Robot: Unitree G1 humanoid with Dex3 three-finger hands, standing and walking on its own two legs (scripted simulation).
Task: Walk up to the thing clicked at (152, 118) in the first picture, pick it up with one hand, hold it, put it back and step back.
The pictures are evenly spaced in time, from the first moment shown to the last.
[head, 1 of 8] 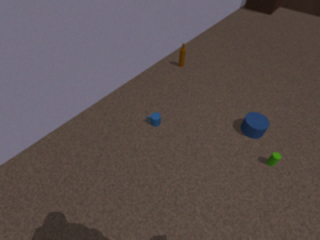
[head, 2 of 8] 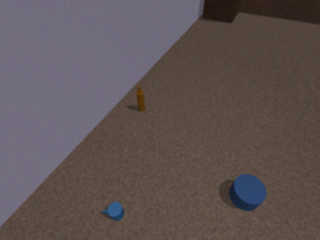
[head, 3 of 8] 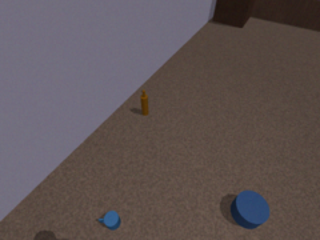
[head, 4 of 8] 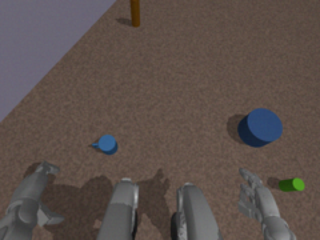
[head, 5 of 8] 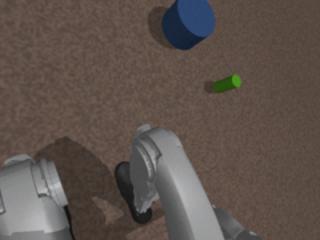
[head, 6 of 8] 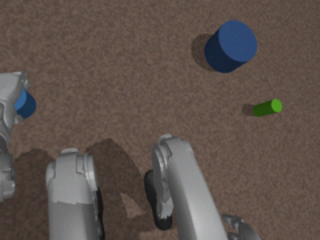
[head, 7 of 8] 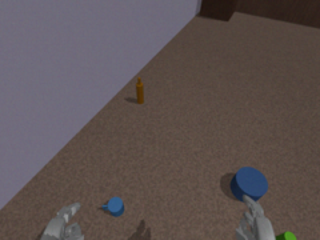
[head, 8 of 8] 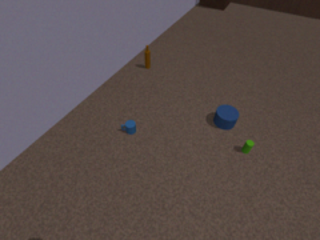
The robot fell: no
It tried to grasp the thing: yes
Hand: left
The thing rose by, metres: 0.65
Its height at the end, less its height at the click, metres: +0.00
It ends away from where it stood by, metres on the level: 0.02
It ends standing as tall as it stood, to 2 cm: yes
